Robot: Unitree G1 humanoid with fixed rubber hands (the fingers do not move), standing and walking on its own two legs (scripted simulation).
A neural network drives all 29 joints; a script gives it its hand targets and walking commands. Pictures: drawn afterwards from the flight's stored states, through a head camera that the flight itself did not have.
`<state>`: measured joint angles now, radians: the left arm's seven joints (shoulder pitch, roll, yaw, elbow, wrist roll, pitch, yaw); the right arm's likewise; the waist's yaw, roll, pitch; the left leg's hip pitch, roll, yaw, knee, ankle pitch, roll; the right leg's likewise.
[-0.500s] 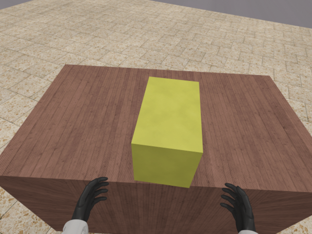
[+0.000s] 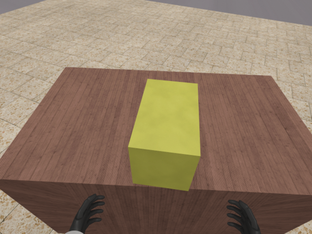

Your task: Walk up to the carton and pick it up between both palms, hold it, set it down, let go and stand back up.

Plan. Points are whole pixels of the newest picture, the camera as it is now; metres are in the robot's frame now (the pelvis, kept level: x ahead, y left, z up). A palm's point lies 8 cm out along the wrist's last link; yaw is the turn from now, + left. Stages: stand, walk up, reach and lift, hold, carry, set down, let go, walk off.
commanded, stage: set down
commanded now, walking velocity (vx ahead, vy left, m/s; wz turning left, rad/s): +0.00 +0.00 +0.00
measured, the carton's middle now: (166, 131) +0.44 +0.02 -0.01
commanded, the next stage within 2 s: let go in 0.28 s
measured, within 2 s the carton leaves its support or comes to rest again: neither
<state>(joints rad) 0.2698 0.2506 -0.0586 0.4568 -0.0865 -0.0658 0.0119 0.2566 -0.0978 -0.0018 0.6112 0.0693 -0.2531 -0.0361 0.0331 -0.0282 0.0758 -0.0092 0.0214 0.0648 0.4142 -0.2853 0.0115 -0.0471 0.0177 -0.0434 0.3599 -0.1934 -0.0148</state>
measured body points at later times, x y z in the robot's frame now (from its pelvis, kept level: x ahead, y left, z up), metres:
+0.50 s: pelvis -0.01 -0.02 +0.00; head -0.01 +0.00 +0.45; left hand +0.15 +0.21 -0.09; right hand +0.14 -0.24 -0.09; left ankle -0.03 +0.10 -0.74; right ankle +0.01 -0.11 -0.74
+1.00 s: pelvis -0.02 -0.01 -0.01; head -0.03 -0.01 +0.44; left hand +0.10 +0.22 -0.12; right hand +0.08 -0.25 -0.13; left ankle -0.03 +0.10 -0.74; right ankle +0.01 -0.11 -0.74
